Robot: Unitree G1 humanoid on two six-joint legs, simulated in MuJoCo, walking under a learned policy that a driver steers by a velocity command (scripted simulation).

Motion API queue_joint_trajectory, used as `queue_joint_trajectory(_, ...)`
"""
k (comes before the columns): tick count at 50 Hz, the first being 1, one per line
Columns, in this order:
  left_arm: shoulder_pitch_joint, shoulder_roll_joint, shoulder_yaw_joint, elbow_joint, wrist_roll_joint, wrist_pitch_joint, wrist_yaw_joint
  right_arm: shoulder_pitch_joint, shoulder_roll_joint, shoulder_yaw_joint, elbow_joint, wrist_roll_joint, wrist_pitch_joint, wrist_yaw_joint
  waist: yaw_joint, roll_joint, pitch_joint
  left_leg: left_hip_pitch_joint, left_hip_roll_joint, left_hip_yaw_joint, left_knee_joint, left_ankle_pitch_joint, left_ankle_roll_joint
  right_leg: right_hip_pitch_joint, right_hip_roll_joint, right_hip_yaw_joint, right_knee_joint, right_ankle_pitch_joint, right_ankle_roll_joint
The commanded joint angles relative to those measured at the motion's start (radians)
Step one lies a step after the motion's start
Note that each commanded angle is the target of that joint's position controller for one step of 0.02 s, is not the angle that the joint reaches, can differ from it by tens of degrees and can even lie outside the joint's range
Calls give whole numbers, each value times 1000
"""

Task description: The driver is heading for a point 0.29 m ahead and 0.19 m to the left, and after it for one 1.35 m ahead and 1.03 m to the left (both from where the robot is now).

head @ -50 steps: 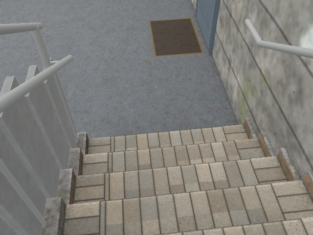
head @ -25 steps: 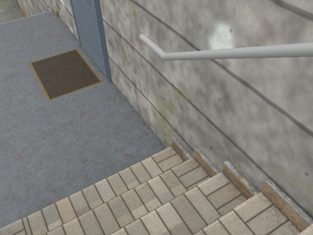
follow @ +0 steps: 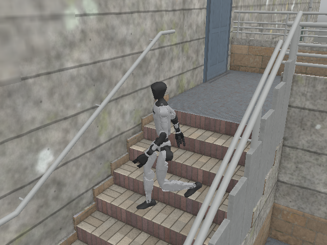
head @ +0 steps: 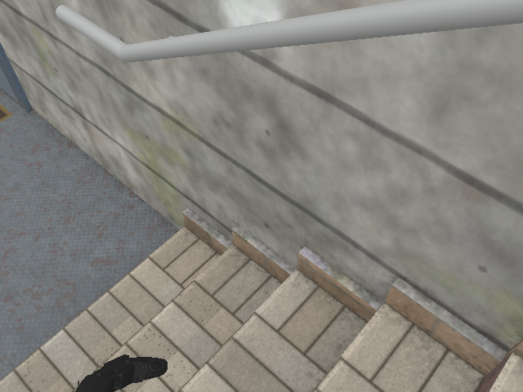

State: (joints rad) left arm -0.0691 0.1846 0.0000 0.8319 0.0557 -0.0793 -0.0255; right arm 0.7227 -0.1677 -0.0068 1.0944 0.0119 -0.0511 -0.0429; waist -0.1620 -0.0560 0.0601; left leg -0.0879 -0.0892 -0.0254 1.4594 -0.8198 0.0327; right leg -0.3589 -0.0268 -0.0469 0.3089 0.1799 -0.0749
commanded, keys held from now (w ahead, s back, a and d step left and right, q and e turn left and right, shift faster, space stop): q+shift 0.72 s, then w+q+shift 0.28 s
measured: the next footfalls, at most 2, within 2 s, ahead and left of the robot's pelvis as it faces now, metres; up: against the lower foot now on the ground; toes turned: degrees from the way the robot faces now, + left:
left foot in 0.36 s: +0.13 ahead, +0.13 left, +0.00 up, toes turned +17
right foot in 0.96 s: +0.22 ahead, -0.06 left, +0.00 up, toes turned +53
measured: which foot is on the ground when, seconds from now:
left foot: up 0.00-0.34, down 0.36-0.98, up 1.00-1.00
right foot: down 0.00-0.36, up 0.38-0.94, down 0.96-1.00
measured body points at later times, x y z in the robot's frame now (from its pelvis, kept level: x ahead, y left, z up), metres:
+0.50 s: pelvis +0.10 +0.06 -0.07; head +0.13 +0.09 +0.38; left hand +0.20 +0.37 -0.17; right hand +0.31 -0.16 -0.17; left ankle +0.09 +0.11 -0.75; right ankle +0.20 -0.07 -0.67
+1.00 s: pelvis +0.15 +0.03 -0.04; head +0.15 +0.02 +0.41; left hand +0.05 +0.33 -0.12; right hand +0.49 +0.00 -0.10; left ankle +0.09 +0.11 -0.75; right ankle +0.19 -0.09 -0.76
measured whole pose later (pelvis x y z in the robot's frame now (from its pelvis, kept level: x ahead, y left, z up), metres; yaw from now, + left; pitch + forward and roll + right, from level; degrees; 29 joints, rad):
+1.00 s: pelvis +0.15 +0.03 -0.04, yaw +48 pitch +2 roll -1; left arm 0.19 0.32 0.03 0.64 0.02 0.00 -0.01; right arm 0.14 -0.32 -0.06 0.56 0.00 0.07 0.01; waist 0.02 0.00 -0.07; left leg -0.42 -0.28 -0.39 0.85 -0.43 0.07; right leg -0.25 0.07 0.07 0.68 -0.52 0.00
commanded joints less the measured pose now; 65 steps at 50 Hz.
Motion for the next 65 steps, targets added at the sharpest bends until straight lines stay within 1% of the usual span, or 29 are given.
queue_joint_trajectory(1, 548, 205, 66, 91, -6, 27, 1, 94, -93, -9, -57, 59, -10, -13, 229, 8, -469, -750, 78, -115, 357, -66, 2, 1040, -536, 292, 416, 1257, -183)
queue_joint_trajectory(2, 421, 184, 75, 32, -6, 14, 13, -58, -120, -13, -115, 25, 2, -6, 226, 4, -440, -784, 137, -101, 226, 128, 3, 899, -503, 273, 267, 696, -228)
queue_joint_trajectory(4, 322, 109, 64, 10, -57, 0, 70, -171, -153, -38, -140, -101, 43, 24, 160, 82, -332, -678, 170, -42, 59, 344, -35, 488, -455, 222, 136, 414, -285)
queue_joint_trajectory(5, 333, 105, 58, 29, -63, -8, 76, -228, -116, -39, -166, -107, 55, 35, 146, 76, -224, -585, 167, -28, -79, 428, -60, 284, -421, 142, 103, 513, -246)
queue_joint_trajectory(9, 201, 118, 46, -9, -65, -15, 71, -312, -42, -26, -249, -58, 62, 66, 45, -85, -233, -290, 100, 71, -296, 837, -32, -25, -316, -83, 198, 541, -111)
queue_joint_trajectory(12, 202, 110, 51, -43, -67, -6, 56, -406, -103, -50, -299, -66, 95, 45, 40, -124, -191, -290, 89, 76, -285, 997, -10, -73, -298, -154, 275, 250, -53)
queue_joint_trajectory(16, 293, 194, 85, -68, -67, 20, 40, -562, -170, -71, -393, -75, 152, 12, 117, -115, -93, -372, 101, 94, -263, 705, 0, -8, -396, -131, 442, 54, -19)
queue_joint_trajectory(17, 174, 233, 96, -108, -71, 38, 52, -439, -167, -72, -379, -64, 150, 24, 33, -92, -91, -186, 122, 47, -402, 470, 20, -141, -405, -156, 556, 222, 11)
queue_joint_trajectory(18, 27, 280, 114, -150, -65, 50, 45, -202, -188, -85, -322, -49, 124, 28, -105, -41, -121, 52, 102, 27, -573, 518, 50, -278, -332, -189, 811, 193, 44)
queue_joint_trajectory(19, 74, 203, 105, -193, -55, 78, 41, -293, -270, -95, -314, -15, 107, 34, -3, 387, 50, 38, 161, -236, -761, 1332, 69, -566, -89, -203, 1168, -712, 82)
queue_joint_trajectory(20, 85, 140, 66, -270, 4, 101, 69, -278, -322, -87, -368, 47, 79, 31, 49, 475, 7, 38, 244, -471, -823, 1916, 96, -713, -29, -62, 1210, -899, 101)
queue_joint_trajectory(22, 186, 116, 41, -237, -6, 125, 112, -418, -363, -94, -447, -13, 69, 19, 176, 205, -90, -64, 355, -679, -944, 1577, 183, -637, -11, 103, 1218, -725, 109)
queue_joint_trajectory(24, 207, 155, 44, -207, 14, 126, 110, -586, -376, -100, -523, -54, 95, -3, 228, 200, -158, -180, 318, -674, -958, 1221, 191, -566, 9, 154, 1131, -604, 104)
queue_joint_trajectory(25, 158, 185, 56, -195, 12, 132, 102, -616, -315, -86, -532, -37, 102, -5, 229, 130, -104, -230, 257, -586, -916, 1210, 170, -523, -7, 148, 1112, -544, 105)
queue_joint_trajectory(29, 142, 148, 51, -207, 26, 133, 75, -543, -304, -90, -537, -1, 109, -1, 204, 57, -224, -170, 161, -452, -776, 1327, 105, -454, 25, 90, 1120, -264, 80)
queue_joint_trajectory(36, 82, 135, 22, -281, 10, 118, 62, -536, -269, -84, -579, -19, 126, -17, 147, 156, -212, -23, 128, -598, -839, 1208, 163, -527, 64, 141, 1036, -369, 98)
queue_joint_trajectory(40, 100, 182, 30, -274, 1, 102, 27, -533, -286, -85, -588, -42, 122, 34, 136, 154, -170, -114, 110, -721, -1015, 421, 278, -403, 71, 173, 952, -520, 93)
queue_joint_trajectory(45, 126, 179, 30, -282, -32, 78, 14, -592, -269, -73, -593, -22, 108, 64, 136, 192, -87, -320, 36, -629, -1008, 615, 229, -50, 111, 112, 576, -695, 105)
queue_joint_trajectory(47, 277, 184, 47, -233, -63, 82, 16, -663, -259, -73, -588, -24, 121, 62, 224, 213, -75, -448, -26, -636, -956, 541, 161, 268, 127, 98, 365, -585, 120)
queue_joint_trajectory(48, 389, 176, 52, -186, -56, 85, 22, -691, -244, -72, -584, -14, 125, 54, 290, 93, -72, -578, -107, -572, -814, 351, 110, 458, 121, 80, 206, -463, 116)
queue_joint_trajectory(49, 366, 210, 57, -185, -34, 76, 25, -616, -182, -65, -569, 12, 117, 48, 239, -88, -50, -694, -182, -419, -543, 240, 73, 516, -34, 268, 112, -616, 84)
queue_joint_trajectory(50, 371, 256, 47, -213, -20, 68, 22, -572, -157, -57, -601, 9, 98, 41, 165, -137, -82, -829, -159, -312, -337, 222, 74, 560, -252, 404, 314, -115, 56)
queue_joint_trajectory(51, 423, 353, 101, -211, -11, 58, 24, -724, -254, -75, -661, -3, 76, 43, 251, -204, -97, -960, -35, -258, -339, 372, 72, 509, -358, 652, 125, -442, -31)
queue_joint_trajectory(52, 390, 325, 99, -202, -1, 48, 23, -848, -298, -89, -667, -24, 71, 50, 270, -74, 6, -971, 21, -265, -306, 486, 65, 364, -343, 671, 56, -650, -62)
queue_joint_trajectory(57, 392, 275, 82, -182, -13, 38, 21, -681, -219, -73, -536, -32, 84, 86, 175, -4, 19, -784, -8, -190, -206, 746, 34, 141, -201, 351, 155, -370, -47)
queue_joint_trajectory(58, 415, 253, 83, -156, -22, 29, 21, -685, -205, -74, -513, -54, 79, 83, 178, 33, 23, -842, 18, -277, -240, 883, 28, 192, -178, 324, 227, -445, -42)
queue_joint_trajectory(59, 435, 253, 82, -153, -14, 22, 15, -683, -228, -85, -493, -36, 75, 82, 180, 28, 8, -873, 3, -263, -310, 971, 20, 234, -153, 275, 258, -540, -28)
queue_joint_trajectory(63, 622, 264, 88, -72, -8, -6, 12, -827, -207, -82, -488, -56, 54, 77, 273, -39, 51, -985, 16, -231, -404, 1029, 18, 318, -197, 294, 311, -463, -75)
queue_joint_trajectory(65, 599, 231, 72, -57, -25, -15, 22, -870, -169, -66, -487, -57, 31, 110, 261, 19, 84, -741, 35, -165, -591, 1276, 33, 76, -178, 205, 294, -608, -70)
